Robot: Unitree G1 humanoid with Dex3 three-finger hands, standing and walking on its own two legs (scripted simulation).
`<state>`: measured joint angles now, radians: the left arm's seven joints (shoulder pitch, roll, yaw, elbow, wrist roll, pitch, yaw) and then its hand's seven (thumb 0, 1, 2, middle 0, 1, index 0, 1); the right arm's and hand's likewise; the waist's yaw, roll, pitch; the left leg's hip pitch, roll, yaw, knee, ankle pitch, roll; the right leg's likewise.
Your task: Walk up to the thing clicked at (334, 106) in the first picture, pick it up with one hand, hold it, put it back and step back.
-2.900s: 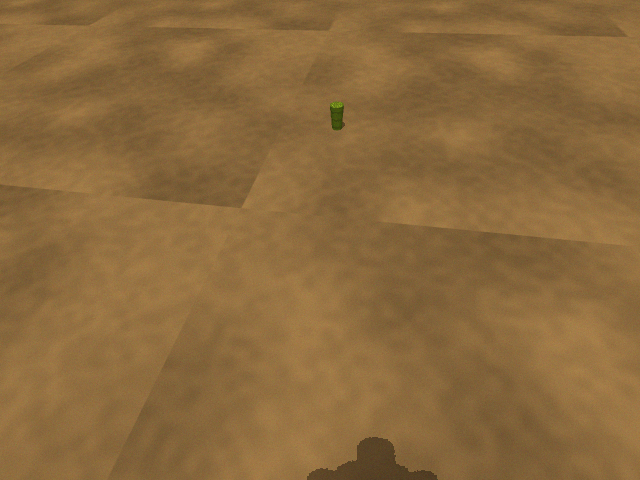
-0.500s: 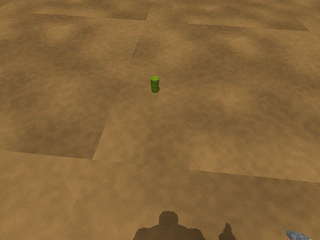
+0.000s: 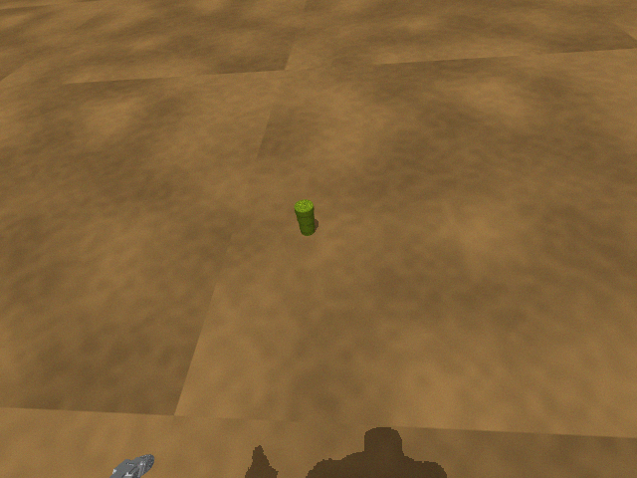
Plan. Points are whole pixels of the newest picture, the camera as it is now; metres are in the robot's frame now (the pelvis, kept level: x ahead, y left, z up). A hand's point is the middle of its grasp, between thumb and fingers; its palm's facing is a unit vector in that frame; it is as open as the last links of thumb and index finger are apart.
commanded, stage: walk up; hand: left
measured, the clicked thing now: (305, 218) +1.28 +0.19 -0.69
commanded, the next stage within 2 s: none
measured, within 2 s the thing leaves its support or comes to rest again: neither
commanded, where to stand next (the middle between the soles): +0.96 -0.03 m, yaw +1 degrees
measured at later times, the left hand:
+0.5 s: hand (159, 404) +0.28 +0.32 -0.15, palm faces -0.03 -0.95 -0.32, open 7.4 cm
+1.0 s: hand (232, 255) +0.56 +0.24 -0.10, palm faces +0.01 -0.92 -0.40, open 7.4 cm
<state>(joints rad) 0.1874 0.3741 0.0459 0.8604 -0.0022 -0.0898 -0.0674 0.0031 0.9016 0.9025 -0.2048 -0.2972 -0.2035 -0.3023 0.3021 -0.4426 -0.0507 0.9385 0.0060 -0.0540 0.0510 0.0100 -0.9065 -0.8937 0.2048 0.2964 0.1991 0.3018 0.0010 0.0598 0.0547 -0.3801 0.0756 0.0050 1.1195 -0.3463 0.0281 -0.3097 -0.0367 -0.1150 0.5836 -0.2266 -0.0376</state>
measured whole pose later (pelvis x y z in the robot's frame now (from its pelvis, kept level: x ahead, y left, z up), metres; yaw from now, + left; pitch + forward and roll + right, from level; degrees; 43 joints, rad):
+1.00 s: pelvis +0.47 -0.03 +0.01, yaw +1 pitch -3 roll +0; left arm 0.23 0.36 0.04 0.86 0.00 -0.09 -0.05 0.00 0.90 0.90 -0.21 -0.30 -0.20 -0.30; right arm 0.29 -0.44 -0.05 0.91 0.00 -0.05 0.05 0.01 -0.91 -0.89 0.20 0.30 0.20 0.30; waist 0.01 0.07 0.08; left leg -0.46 0.05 -0.02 1.03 -0.31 0.01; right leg -0.24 -0.03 -0.12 0.50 -0.22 -0.04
